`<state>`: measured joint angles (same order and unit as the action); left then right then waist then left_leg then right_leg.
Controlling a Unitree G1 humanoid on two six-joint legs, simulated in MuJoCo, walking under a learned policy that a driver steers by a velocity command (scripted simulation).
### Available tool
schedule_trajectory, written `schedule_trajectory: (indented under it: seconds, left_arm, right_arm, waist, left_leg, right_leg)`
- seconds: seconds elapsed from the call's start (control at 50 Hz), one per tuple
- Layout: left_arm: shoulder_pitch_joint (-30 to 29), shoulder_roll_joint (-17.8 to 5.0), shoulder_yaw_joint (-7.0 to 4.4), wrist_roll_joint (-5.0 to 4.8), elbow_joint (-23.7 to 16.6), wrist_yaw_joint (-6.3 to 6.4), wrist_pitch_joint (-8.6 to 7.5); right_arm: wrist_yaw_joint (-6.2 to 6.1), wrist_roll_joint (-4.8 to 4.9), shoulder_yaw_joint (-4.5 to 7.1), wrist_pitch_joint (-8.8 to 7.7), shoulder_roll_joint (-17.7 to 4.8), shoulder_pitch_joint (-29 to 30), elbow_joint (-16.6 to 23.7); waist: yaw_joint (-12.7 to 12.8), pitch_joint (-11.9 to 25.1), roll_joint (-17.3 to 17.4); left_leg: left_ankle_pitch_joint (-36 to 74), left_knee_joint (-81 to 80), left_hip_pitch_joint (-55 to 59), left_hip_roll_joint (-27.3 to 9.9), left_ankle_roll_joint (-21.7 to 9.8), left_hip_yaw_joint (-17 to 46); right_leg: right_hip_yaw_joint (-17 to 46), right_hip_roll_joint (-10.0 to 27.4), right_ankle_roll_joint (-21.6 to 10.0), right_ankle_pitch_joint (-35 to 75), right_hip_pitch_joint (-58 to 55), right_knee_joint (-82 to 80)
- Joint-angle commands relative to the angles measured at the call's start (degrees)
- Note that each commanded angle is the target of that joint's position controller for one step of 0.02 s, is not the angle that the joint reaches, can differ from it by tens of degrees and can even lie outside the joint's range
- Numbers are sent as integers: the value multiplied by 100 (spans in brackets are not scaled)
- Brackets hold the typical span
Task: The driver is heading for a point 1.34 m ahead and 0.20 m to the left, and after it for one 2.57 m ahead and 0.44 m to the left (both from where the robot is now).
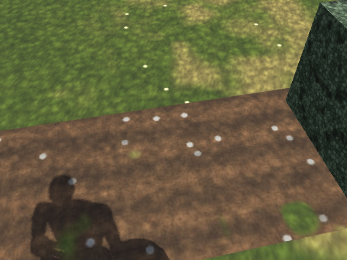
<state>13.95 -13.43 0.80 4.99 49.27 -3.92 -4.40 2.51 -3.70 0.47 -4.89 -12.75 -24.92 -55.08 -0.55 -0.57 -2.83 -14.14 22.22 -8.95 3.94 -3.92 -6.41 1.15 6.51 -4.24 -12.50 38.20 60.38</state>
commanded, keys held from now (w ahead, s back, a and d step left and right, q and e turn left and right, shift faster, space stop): w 0.62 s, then no key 0.38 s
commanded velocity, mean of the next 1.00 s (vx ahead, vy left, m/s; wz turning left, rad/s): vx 0.40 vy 0.00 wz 0.00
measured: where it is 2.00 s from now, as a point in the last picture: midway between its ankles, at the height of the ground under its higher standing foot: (179, 217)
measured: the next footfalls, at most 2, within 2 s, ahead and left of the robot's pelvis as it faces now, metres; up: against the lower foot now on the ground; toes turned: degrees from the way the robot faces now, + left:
right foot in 0.20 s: +0.34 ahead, -0.14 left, +0.00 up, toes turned -1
left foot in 0.88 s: +0.68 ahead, +0.14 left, -0.17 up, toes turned +5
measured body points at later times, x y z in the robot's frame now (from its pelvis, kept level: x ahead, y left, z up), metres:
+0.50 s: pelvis +0.29 -0.06 +0.01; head +0.31 -0.07 +0.46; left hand +0.24 +0.18 -0.13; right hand +0.44 -0.29 -0.12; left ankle +0.40 +0.09 -0.67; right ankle +0.30 -0.14 -0.74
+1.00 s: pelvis +0.58 +0.04 -0.17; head +0.62 +0.04 +0.27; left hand +0.48 +0.25 -0.32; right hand +0.72 -0.19 -0.31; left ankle +0.64 +0.14 -0.91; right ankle +0.44 -0.13 -0.63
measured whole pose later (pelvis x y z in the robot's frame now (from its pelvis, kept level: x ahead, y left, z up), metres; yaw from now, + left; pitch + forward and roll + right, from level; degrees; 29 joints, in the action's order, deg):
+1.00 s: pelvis +0.58 +0.04 -0.17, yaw +1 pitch +4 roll +0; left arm 27.1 -8.9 0.0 -3.8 58.7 2.2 -2.8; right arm 1.9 1.0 0.5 -1.7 -11.8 -5.1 -54.4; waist 5.5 -1.7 -0.3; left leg -5.8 25.3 -22.5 -0.5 -1.2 -3.7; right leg 6.2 1.5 4.4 -48.9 33.9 110.3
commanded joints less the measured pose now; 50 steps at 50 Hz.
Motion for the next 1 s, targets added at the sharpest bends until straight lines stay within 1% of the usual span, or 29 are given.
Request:
schedule_trajectory:
  seconds: [0.02,0.06,0.12,0.18,0.2,0.22,0.24,0.26,0.28,0.3,0.36,0.42,0.48,0.52,0.54,0.56,0.6,0.62,0.68,0.74,0.78,0.84,0.86,0.88,0.9,0.92,0.94,0.96,1.0]
  left_arm:
    - [230,131,188,-82,-367,-49,106]
    - [-216,-69,163,-111,-491,-8,92]
    - [-1037,-506,2,-106,-634,49,5]
    - [-1388,-800,-187,-169,-728,80,-91]
    - [-1092,-1019,-309,-238,-668,107,-165]
    - [-193,-1375,-457,-316,-423,127,-240]
    - [1275,-1401,-450,-315,-157,131,-194]
    - [2333,-1144,-438,-199,198,191,-163]
    - [2051,-1139,-472,-159,311,263,-249]
    - [1218,-998,-468,-230,172,309,-279]
    - [253,-161,-205,-261,17,379,-296]
    - [280,-411,-320,-218,56,352,-401]
    - [854,-430,-366,65,334,167,-321]
    - [984,-179,-281,107,383,103,-267]
    - [1285,-150,-252,34,399,168,-299]
    - [1890,-38,-196,69,790,296,-336]
    - [2896,50,-155,89,1215,428,-354]
    - [2899,60,-110,-44,1175,425,-337]
    - [2267,243,53,-18,957,217,-222]
    - [2447,59,12,-194,901,332,-362]
    - [2919,65,2,-272,989,553,-299]
    - [3187,-3,-19,-299,1137,601,-1]
    - [2049,-109,-252,-706,957,727,183]
    - [2339,97,-196,-671,1029,690,183]
    - [2599,345,-229,-699,1263,637,111]
    - [3160,459,-73,-958,1180,554,55]
    - [2859,6,-143,-1001,982,484,-73]
    - [2067,-103,-160,-1004,681,511,-41]
    - [1570,532,-19,-911,307,771,205]
  right_arm:
    - [79,14,216,-332,-919,931,621]
    - [187,-20,300,-287,-996,751,546]
    - [183,-107,245,-185,-738,191,319]
    - [115,-41,304,-117,-894,42,218]
    - [88,-46,325,-129,-939,131,269]
    - [81,-101,281,-163,-735,59,367]
    - [159,-238,28,-215,13,-846,297]
    - [293,-97,94,-183,-339,-102,332]
    - [227,54,172,-152,-487,771,505]
    - [57,60,213,-173,-654,941,479]
    - [-161,-205,65,-150,-135,951,535]
    - [-112,-49,58,-43,-170,1189,647]
    - [73,-210,-52,18,67,936,605]
    - [187,-216,-8,-14,-119,1037,684]
    - [161,-253,21,-38,-251,1402,843]
    - [78,-193,34,-52,-351,1922,1057]
    - [-60,-126,-22,-38,-144,2367,1195]
    - [-42,-147,-39,-37,-69,2444,1168]
    - [106,-197,-123,43,128,2409,1275]
    - [90,-158,-17,149,-305,2790,1447]
    - [98,-216,-84,176,-192,3119,1434]
    - [81,-117,-55,150,-289,2815,977]
    - [52,1028,215,106,-625,2195,843]
    - [-9,933,270,127,-845,726,332]
    - [-55,704,364,206,-1024,-814,-233]
    - [-5,556,367,221,-1385,-987,-337]
    - [-2,487,292,334,-1095,-557,-151]
    - [-42,426,137,398,-591,-195,-161]
    - [-198,442,113,380,-790,1210,37]
  waist:
    - [391,-278,417]
    - [233,-263,363]
    - [-67,-344,362]
    - [-15,-303,466]
    - [167,-43,469]
    - [380,779,30]
    - [594,2299,-1046]
    - [1223,1930,-678]
    - [1186,618,-469]
    - [843,66,-325]
    - [111,162,138]
    - [133,60,271]
    - [140,-19,71]
    - [173,-120,62]
    - [391,-142,85]
    - [630,-318,99]
    - [1028,-310,169]
    - [1085,-281,223]
    - [777,-608,18]
    - [906,-871,276]
    - [1217,-931,273]
    - [1237,-907,322]
    - [626,-937,436]
    - [155,52,948]
    - [-370,1171,1528]
    - [-450,2595,2213]
    - [-557,3213,1747]
    - [-463,2967,1092]
    - [314,2234,259]
  left_leg:
    - [2283,-1444,-1547,-1827,-1381,1282]
    - [2538,-1182,-797,-1877,-1278,1217]
    - [2283,-872,142,-1762,-1045,1091]
    - [2694,-480,597,-1684,-728,895]
    - [3312,17,375,-1460,-484,649]
    - [3012,1227,-310,-958,-90,217]
    - [95,3139,-2196,-167,355,142]
    - [-2054,4342,-3436,77,186,628]
    - [-1685,4786,-4066,-270,-88,1018]
    - [-1184,4772,-3820,-587,-161,1052]
    - [-705,4039,-2341,-1183,-120,1148]
    - [-185,3201,-2330,-1098,252,947]
    - [1350,3488,-1866,-951,295,719]
    - [1803,3481,-2159,-969,244,743]
    - [2082,3141,-2771,-985,236,820]
    - [2435,2525,-4281,-1285,278,1546]
    - [2833,1572,-5614,-1391,448,1698]
    - [3407,1038,-5089,-1326,436,1421]
    - [4646,1256,-1923,-985,206,634]
    - [3935,640,-2347,-1118,286,806]
    - [3938,-277,-2644,-1251,338,886]
    - [4703,-1144,-1588,-1425,382,886]
    - [4494,-1199,-716,-913,394,841]
    - [6490,-793,1153,-1043,397,455]
    - [9374,340,3498,-1840,37,904]
    - [10925,1875,5429,-2951,-855,1446]
    - [9904,1917,5292,-3021,-1261,1817]
    - [8009,1501,4468,-2859,-1396,1731]
    - [4829,302,1877,-3328,-1848,2532]
  right_leg:
    - [110,62,48,1005,-1224,-1781]
    - [215,-61,62,1599,-913,-2286]
    - [117,-256,-11,1934,-620,-2690]
    - [-276,-556,-205,1571,-1334,-3001]
    - [-365,-661,-383,1642,-2254,-2850]
    - [-70,-455,-806,2192,-4034,-2435]
    - [2328,991,-2076,1380,-6849,-3099]
    - [3710,1246,-1810,-915,-7021,-4223]
    - [3289,999,-1188,-2074,-5870,-4611]
    - [2858,913,-1074,-1712,-4723,-4744]
    - [1910,812,-1088,29,-2958,-5142]
    - [1146,525,-1043,599,-2634,-5433]
    - [534,270,-1047,935,-1929,-5099]
    - [528,315,-1117,822,-1913,-4749]
    - [649,300,-1187,601,-2527,-4558]
    - [1303,778,-1265,471,-3958,-4183]
    - [1529,1009,-1258,342,-5487,-3620]
    - [1217,715,-1209,315,-4953,-3523]
    - [590,78,-1006,-139,-1320,-3276]
    - [909,279,-758,-98,-2113,-2629]
    - [1091,251,-509,-347,-2954,-2088]
    - [1220,162,-208,-633,-2901,-1497]
    - [850,-294,-185,406,-2109,-125]
    - [281,-599,95,-207,-1386,1292]
    - [-158,-1128,519,-3601,173,3395]
    - [405,-1148,842,-4907,1520,6033]
    - [788,-724,872,-4737,2076,6272]
    - [739,-368,909,-4338,2179,5914]
    - [456,85,1051,-3112,1539,5527]
Keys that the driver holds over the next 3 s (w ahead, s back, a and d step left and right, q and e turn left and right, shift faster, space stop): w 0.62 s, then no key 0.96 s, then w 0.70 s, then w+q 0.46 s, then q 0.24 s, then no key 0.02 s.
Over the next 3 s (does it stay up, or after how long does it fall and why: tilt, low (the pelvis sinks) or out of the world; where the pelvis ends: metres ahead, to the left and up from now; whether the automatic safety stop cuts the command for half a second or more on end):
stays up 1.31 0.09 -0.18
